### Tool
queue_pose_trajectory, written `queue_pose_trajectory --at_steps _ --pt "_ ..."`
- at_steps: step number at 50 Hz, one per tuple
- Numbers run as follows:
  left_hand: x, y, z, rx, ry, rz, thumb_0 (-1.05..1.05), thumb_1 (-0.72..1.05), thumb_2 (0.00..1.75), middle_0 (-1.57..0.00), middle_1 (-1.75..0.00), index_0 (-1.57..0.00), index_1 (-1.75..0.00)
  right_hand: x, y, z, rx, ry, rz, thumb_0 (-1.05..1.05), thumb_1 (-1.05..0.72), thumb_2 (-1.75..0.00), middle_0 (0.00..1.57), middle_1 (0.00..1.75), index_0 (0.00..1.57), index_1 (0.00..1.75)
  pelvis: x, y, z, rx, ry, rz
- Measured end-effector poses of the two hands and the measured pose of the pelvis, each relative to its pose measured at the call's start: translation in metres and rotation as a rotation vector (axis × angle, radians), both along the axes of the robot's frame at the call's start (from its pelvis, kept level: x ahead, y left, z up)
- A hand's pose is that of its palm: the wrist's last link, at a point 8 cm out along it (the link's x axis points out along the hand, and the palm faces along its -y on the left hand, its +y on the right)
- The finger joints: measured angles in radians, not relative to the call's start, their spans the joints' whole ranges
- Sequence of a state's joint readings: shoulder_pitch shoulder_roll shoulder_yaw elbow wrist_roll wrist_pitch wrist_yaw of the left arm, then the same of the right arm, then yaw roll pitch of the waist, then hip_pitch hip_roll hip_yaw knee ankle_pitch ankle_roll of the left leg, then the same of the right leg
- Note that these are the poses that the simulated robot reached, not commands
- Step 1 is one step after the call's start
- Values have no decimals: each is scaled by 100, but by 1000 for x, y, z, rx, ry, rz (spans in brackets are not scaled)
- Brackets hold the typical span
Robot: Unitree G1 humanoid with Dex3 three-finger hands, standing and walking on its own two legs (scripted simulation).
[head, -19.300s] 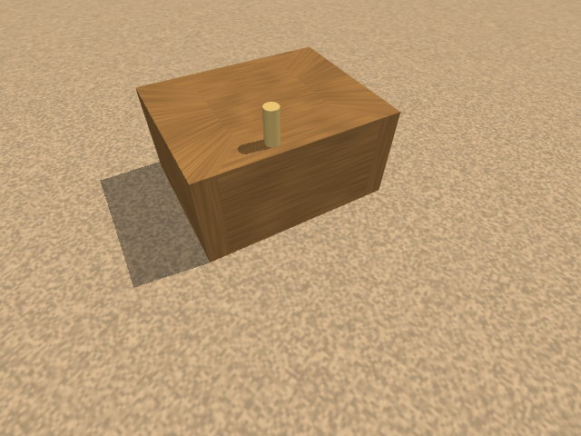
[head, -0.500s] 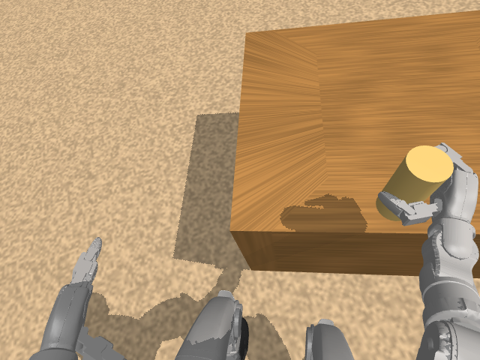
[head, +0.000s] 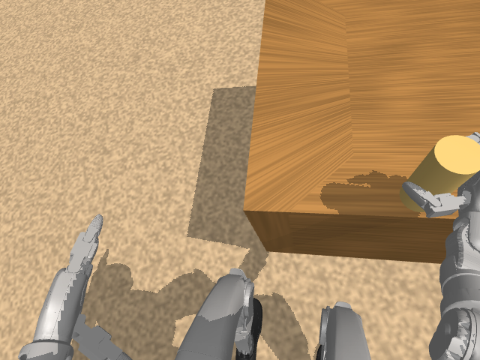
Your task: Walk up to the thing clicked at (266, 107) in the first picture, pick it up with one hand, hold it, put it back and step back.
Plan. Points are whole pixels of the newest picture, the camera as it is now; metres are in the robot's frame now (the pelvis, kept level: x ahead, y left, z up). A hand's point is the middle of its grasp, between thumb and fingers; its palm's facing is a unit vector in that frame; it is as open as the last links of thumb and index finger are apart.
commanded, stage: lower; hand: right
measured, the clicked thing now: (435, 178) +0.44 -0.21 -0.04
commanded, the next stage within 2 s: loosen in 0.80 s
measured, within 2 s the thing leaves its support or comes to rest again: rests again in 0.62 s
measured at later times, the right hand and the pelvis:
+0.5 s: hand (432, 183) +0.45 -0.22 -0.08, palm faces +0.21 +0.98 +0.02, open 9.6 cm; pelvis -0.01 -0.01 -0.03, yaw +0 degrees
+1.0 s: hand (428, 186) +0.45 -0.22 -0.09, palm faces +0.21 +0.98 +0.02, open 9.6 cm; pelvis -0.02 +0.00 -0.05, yaw +0 degrees
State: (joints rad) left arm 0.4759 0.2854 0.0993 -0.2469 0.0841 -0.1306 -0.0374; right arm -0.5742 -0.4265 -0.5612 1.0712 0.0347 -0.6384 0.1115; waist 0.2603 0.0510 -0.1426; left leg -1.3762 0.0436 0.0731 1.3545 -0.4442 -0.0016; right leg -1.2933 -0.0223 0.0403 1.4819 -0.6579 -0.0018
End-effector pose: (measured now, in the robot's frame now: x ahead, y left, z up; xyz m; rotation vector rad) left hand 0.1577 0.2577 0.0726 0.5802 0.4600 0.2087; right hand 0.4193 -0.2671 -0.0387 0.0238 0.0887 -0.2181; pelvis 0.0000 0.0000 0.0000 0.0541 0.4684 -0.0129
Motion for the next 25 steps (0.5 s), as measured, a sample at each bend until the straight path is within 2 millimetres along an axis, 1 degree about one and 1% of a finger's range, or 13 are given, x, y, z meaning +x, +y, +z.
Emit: queue_pose_trajectory --at_steps 10,25 --pt "-4 -3 -1 31 -19 -15 -1 -53 5 -7 -6 -7 -5 0 -1 -17 5 3 0 -5 51 -107 81 126 86 127 -4 -2 -12 9 18 -1" --pt "-10 -6 7 95 -63 -39 -1 -53 5 -7 -6 -7 -5 0 -1 -36 5 6 5 -5 51 -107 80 126 86 128 -12 -5 -27 15 25 0"
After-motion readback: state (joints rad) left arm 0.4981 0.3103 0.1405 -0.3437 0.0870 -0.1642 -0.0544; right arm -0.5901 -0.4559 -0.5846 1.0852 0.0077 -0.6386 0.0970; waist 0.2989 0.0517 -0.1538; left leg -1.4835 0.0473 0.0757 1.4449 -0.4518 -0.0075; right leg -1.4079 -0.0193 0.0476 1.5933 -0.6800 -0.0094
